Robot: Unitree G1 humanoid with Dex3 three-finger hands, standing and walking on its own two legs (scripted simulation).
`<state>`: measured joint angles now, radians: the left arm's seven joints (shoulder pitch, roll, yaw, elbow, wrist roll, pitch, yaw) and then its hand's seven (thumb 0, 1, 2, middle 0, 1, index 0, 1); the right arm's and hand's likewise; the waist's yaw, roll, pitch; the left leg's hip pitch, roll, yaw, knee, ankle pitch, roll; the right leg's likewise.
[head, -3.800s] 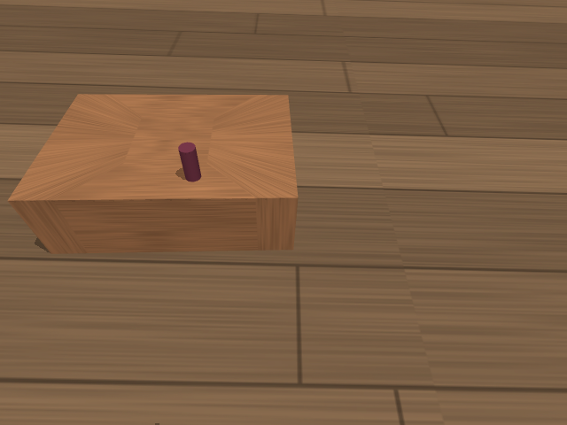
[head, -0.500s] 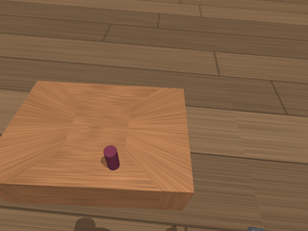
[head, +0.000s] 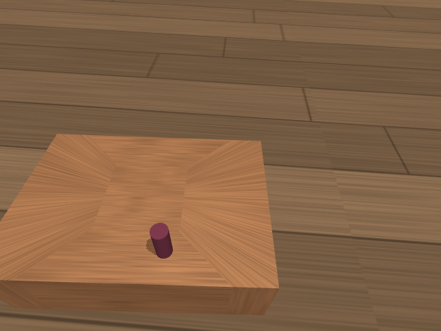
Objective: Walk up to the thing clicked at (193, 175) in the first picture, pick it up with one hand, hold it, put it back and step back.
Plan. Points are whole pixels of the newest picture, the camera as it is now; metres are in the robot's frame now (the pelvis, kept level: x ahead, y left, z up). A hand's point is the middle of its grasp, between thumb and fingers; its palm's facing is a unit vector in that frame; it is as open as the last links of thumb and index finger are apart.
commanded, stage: walk up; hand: left
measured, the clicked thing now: (161, 241) +0.48 +0.19 -0.38
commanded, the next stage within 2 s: stand in 0.52 s
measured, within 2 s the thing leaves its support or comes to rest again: neither
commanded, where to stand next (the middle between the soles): +0.05 -0.01 m, yaw -1 degrees
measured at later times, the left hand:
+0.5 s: hand out of the picture +0.08 +0.25 -0.16, palm faces +0.00 -0.95 -0.32, open 7.4 cm
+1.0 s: hand out of the picture +0.10 +0.24 -0.16, palm faces -0.03 -0.94 -0.33, open 7.4 cm
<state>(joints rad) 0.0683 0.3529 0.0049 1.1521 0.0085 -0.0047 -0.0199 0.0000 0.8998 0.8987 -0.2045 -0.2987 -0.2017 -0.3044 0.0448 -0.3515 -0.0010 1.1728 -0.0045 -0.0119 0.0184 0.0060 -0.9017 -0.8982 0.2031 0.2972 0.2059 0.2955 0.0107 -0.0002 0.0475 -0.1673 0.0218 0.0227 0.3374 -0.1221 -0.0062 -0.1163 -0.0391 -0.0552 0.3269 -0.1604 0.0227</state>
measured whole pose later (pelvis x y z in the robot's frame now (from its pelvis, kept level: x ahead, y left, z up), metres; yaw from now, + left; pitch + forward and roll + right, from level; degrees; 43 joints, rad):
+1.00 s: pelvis +0.03 -0.01 +0.00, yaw +0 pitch -2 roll +0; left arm 0.10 0.35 0.00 1.13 0.01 -0.01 -0.01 0.00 0.90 0.90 -0.20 -0.30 -0.20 -0.30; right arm 0.09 -0.35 -0.01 1.16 -0.01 -0.01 0.01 0.01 -0.90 -0.90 0.20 0.30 0.21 0.30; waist 0.00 0.00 0.04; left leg -0.13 0.03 0.02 0.32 -0.15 -0.02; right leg -0.09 -0.03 -0.06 0.32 -0.20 0.01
